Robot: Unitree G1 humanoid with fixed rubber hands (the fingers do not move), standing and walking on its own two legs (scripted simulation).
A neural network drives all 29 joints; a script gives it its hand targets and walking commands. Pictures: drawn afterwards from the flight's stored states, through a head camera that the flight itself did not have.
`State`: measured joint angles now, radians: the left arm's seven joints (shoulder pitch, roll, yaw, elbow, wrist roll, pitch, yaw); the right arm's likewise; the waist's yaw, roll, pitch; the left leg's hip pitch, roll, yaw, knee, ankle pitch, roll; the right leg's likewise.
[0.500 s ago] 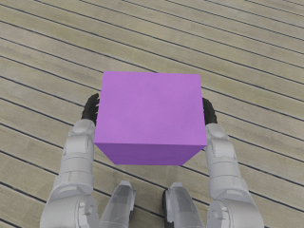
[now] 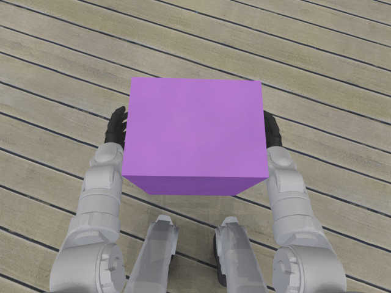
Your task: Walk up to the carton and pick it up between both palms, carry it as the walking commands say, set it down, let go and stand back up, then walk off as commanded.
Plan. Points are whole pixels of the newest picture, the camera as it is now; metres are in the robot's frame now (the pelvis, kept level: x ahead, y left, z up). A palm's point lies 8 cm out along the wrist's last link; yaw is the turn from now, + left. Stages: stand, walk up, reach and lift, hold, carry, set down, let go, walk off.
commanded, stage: set down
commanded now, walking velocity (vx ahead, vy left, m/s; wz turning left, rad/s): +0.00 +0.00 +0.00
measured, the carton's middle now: (194, 149) +0.40 +0.02 -0.12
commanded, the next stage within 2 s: none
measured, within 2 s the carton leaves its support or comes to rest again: neither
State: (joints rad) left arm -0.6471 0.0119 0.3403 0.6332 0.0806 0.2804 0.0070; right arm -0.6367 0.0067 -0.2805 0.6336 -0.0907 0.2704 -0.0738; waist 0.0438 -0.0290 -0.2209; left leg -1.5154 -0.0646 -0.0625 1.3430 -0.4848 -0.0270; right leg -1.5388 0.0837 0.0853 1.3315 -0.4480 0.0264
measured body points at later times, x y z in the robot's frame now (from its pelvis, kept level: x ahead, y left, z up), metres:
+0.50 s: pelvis -0.03 -0.01 -0.08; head +0.23 +0.00 +0.29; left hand +0.43 +0.20 -0.17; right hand +0.45 -0.13 -0.18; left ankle +0.05 +0.13 -0.58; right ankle +0.07 -0.12 -0.58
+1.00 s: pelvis -0.07 -0.01 -0.14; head +0.30 +0.02 +0.11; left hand +0.46 +0.20 -0.29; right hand +0.48 -0.13 -0.29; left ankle +0.05 +0.13 -0.58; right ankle +0.07 -0.12 -0.58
